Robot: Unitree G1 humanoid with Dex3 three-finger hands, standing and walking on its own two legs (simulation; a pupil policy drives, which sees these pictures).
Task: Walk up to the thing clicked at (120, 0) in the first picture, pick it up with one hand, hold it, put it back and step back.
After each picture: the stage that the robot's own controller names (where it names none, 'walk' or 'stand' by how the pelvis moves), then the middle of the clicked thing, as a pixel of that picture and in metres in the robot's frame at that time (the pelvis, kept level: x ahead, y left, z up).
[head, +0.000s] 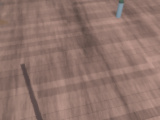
stand; (119, 9) +2.03 -0.60 -0.66
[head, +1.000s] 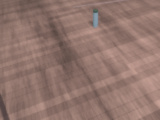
walk; (95, 18) +1.97 -0.11 -0.63
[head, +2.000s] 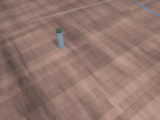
walk; (60, 38) +1.39 +0.26 -0.65
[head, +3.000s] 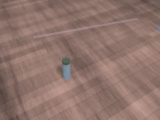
walk; (66, 69) +0.93 +0.15 -0.63
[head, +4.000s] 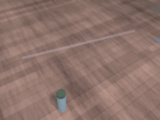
walk; (61, 101) +0.62 +0.13 -0.64
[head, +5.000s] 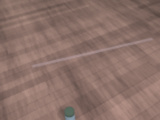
stand; (70, 118) +0.49 +0.09 -0.65
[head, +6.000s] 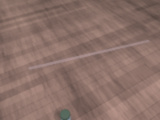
stand; out of the picture +0.48 +0.12 -0.65
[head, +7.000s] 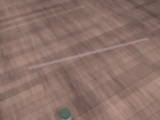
stand; (66, 119) +0.48 +0.12 -0.66
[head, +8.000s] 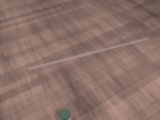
stand; out of the picture +0.47 +0.12 -0.66
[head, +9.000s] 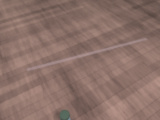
stand; out of the picture +0.47 +0.12 -0.66
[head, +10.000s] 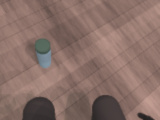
go down; (44, 55) +0.54 +0.14 -0.36
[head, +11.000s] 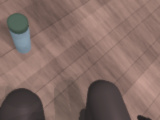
close in; (21, 36) +0.55 +0.19 -0.26
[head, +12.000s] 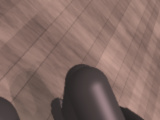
close in; out of the picture +0.53 +0.25 -0.17
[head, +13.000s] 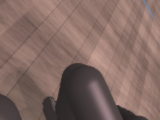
lift; out of the picture +0.52 +0.24 -0.17
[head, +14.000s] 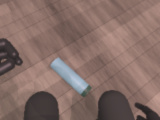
hold; (70, 77) +0.44 +0.04 -0.40
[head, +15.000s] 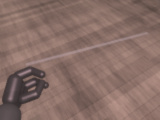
hold; out of the picture +0.36 -0.01 -0.69
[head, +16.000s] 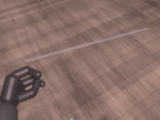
hold; out of the picture +0.36 +0.01 -0.70
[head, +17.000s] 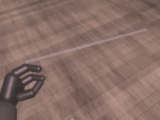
stand; out of the picture +0.37 +0.01 -0.70
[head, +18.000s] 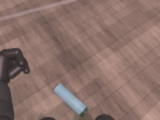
crouch; (71, 100) +0.40 +0.01 -0.56
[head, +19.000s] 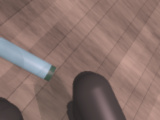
lower; (25, 60) +0.45 +0.07 -0.30
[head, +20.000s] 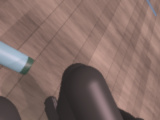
lower; out of the picture +0.45 +0.10 -0.27
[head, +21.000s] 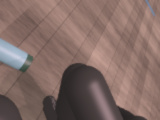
lower; out of the picture +0.46 +0.10 -0.27
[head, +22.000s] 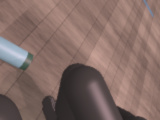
lower; out of the picture +0.47 +0.10 -0.27
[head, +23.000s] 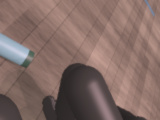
lower; out of the picture +0.48 +0.10 -0.27
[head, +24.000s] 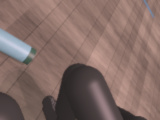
open; (0, 39) +0.49 +0.09 -0.27
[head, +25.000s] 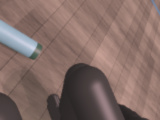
stand; (8, 35) +0.51 +0.08 -0.27
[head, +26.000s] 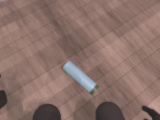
walk; (80, 77) +0.49 -0.03 -0.50
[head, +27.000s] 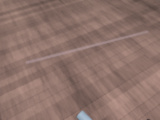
stand; out of the picture +0.43 -0.08 -0.69
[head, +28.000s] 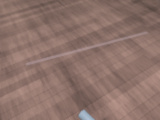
stand; out of the picture +0.45 -0.09 -0.69
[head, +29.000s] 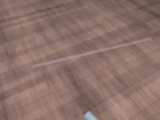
stand; out of the picture +0.47 -0.12 -0.74
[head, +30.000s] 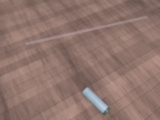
walk; (95, 100) +0.52 -0.17 -0.72
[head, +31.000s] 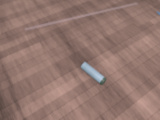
walk; (93, 73) +0.78 -0.15 -0.73
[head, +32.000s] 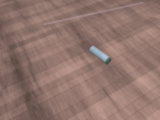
stand; (100, 54) +1.13 -0.15 -0.72
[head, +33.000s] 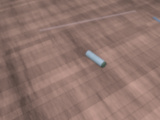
stand; (95, 58) +1.17 -0.16 -0.75
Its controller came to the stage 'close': yes
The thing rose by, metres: 0.00
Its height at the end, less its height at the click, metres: -0.09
